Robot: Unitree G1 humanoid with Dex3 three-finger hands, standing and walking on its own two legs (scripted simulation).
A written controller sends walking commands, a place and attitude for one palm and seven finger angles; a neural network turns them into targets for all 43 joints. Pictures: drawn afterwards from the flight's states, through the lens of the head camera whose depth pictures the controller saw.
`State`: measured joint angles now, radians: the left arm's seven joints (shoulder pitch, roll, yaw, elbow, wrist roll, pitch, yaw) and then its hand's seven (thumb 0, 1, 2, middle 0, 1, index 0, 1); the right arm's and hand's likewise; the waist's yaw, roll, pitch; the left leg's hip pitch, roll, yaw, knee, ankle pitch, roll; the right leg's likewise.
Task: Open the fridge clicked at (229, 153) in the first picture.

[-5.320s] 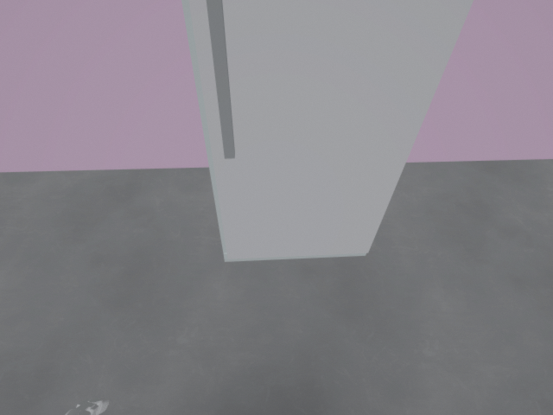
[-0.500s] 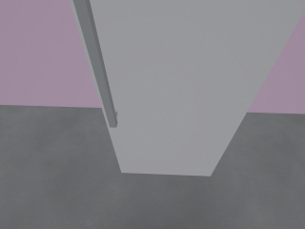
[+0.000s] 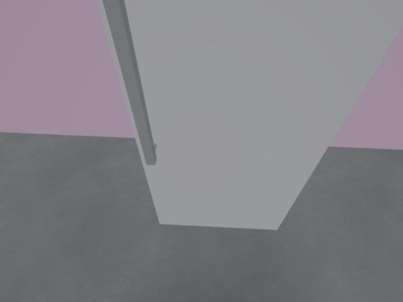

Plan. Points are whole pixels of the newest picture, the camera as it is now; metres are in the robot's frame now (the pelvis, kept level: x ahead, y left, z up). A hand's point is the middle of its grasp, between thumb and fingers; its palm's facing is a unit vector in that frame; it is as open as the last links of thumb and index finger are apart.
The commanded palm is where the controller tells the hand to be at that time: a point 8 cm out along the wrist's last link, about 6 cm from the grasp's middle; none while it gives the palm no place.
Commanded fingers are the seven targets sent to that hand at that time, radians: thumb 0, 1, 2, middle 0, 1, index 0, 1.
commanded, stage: look again from close up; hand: left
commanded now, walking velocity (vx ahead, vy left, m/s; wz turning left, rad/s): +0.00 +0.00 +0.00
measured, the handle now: (138, 88) +0.52 +0.18 +0.14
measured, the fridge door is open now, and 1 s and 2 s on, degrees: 0 0 0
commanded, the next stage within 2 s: raise the hand to about handle height in 0.24 s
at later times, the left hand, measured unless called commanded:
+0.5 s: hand (105, 272) +0.18 +0.20 -0.04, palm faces +0.28 -0.96 -0.10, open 7.5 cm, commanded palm +0.10 +0.25 -0.06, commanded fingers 0.00 0.69 0.81 -0.22 -0.44 -0.22 -0.44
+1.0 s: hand (94, 270) +0.18 +0.22 -0.04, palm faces -0.03 -1.00 -0.05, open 10.0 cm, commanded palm +0.15 +0.29 -0.02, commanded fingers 0.00 0.11 0.56 -0.26 -0.81 -0.26 -0.81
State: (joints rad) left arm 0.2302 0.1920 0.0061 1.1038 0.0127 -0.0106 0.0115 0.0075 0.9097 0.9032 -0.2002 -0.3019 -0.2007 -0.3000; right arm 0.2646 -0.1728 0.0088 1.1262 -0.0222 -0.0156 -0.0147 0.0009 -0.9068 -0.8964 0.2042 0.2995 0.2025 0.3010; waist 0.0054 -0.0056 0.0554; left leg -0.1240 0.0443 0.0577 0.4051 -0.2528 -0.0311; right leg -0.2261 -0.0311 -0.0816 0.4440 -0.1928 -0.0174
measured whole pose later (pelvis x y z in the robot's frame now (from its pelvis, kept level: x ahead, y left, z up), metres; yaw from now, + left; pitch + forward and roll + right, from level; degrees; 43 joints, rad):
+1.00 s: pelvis -0.03 +0.02 -0.09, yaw +2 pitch +13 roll -3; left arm 0.37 0.25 0.20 -0.06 -0.28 -0.35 -0.36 0.01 0.33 0.66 -0.24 -0.67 -0.24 -0.67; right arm 0.19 -0.19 0.03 0.53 0.02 -0.22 -0.04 0.01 -0.90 -0.90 0.21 0.30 0.21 0.30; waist 0.02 0.02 -0.09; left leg -0.84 0.05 -0.02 1.18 -0.57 0.00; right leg -0.86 -0.07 -0.12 1.10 -0.45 0.00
